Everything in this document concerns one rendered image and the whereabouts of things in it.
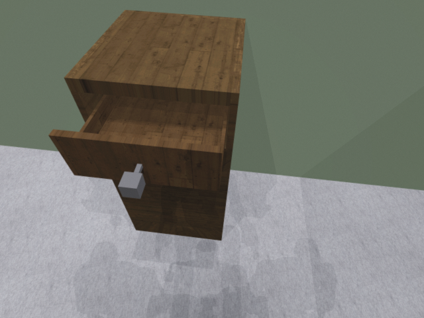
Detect cabinet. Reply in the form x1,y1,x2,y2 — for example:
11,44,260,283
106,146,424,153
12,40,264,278
64,10,246,240

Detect drawer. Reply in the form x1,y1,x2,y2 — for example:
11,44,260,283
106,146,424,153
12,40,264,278
49,95,229,191

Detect handle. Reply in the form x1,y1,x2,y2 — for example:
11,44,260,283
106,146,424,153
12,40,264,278
118,164,146,199

